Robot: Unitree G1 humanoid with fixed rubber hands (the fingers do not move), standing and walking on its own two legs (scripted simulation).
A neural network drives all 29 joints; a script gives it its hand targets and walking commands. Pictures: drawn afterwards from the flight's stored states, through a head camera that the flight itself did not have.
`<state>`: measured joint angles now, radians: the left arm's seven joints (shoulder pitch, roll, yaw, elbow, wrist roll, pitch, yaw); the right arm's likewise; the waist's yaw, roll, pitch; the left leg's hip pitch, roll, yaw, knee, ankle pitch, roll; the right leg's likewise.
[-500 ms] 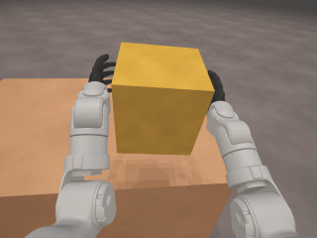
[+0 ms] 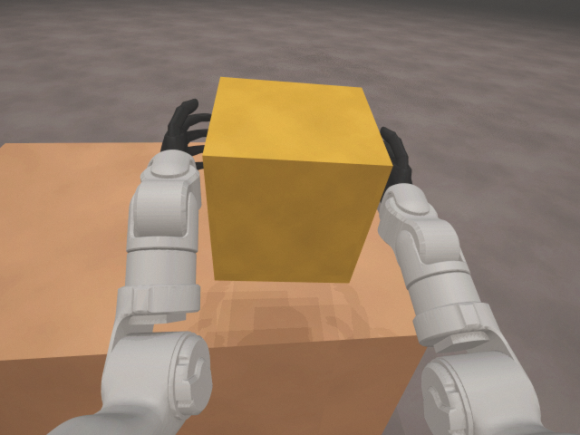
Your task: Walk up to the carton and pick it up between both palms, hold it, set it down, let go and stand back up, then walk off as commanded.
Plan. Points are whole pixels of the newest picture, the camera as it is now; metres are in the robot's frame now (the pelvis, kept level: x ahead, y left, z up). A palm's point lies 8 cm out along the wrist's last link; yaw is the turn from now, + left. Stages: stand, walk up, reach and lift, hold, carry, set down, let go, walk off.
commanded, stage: hold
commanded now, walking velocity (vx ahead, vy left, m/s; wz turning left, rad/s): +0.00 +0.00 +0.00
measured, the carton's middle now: (287, 184) +0.40 +0.00 +0.21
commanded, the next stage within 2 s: none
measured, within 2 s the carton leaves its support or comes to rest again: neither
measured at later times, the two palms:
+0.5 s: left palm (178, 160) +0.39 +0.14 +0.25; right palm (394, 186) +0.37 -0.14 +0.22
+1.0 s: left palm (178, 160) +0.39 +0.14 +0.25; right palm (394, 185) +0.37 -0.14 +0.22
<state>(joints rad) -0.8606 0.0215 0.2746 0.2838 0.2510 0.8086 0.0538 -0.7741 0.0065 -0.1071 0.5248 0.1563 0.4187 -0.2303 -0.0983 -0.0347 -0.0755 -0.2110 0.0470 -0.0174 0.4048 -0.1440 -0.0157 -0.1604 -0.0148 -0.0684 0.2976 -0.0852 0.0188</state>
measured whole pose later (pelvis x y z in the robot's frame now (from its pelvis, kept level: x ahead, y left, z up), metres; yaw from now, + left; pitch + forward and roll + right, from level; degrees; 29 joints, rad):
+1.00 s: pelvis +0.00 +0.00 +0.00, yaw +0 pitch -3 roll -1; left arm -0.84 0.02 0.27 0.24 0.25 0.82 0.05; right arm -0.77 0.01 -0.11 0.51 0.16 0.43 -0.23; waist -0.10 -0.03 -0.08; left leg -0.21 0.05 -0.02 0.40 -0.14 -0.02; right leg -0.16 -0.01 -0.07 0.30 -0.09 0.02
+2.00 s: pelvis +0.00 +0.00 +0.00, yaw +0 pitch -3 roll -1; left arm -0.83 0.01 0.27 0.23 0.26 0.83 0.05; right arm -0.77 0.01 -0.11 0.50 0.16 0.44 -0.23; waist -0.10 -0.03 -0.08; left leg -0.20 0.05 -0.02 0.39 -0.14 -0.02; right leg -0.15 -0.01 -0.07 0.30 -0.09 0.02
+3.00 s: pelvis +0.00 +0.00 +0.00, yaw +0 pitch -3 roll -1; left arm -0.83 0.01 0.27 0.22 0.26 0.84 0.04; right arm -0.77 0.01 -0.11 0.51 0.16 0.44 -0.23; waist -0.10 -0.03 -0.08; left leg -0.20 0.05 -0.02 0.39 -0.14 -0.02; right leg -0.15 -0.01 -0.07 0.30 -0.09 0.02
